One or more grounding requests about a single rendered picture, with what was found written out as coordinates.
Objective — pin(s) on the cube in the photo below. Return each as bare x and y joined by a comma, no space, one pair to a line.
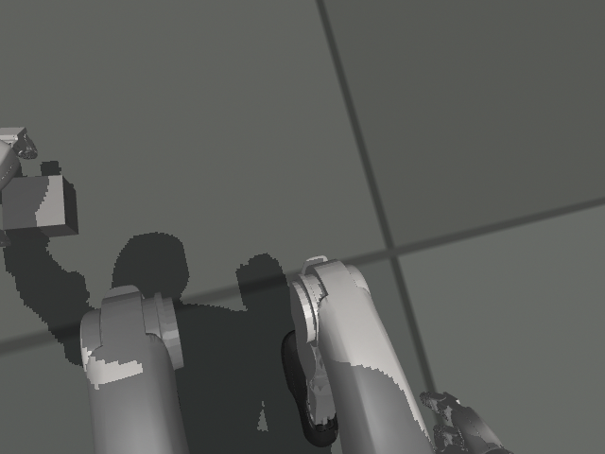
39,207

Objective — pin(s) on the right robot hand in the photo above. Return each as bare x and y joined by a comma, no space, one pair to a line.
470,434

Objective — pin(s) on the left robot hand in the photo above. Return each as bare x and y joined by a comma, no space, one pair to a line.
13,142

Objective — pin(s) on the right robot foot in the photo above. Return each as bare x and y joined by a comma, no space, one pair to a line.
318,435

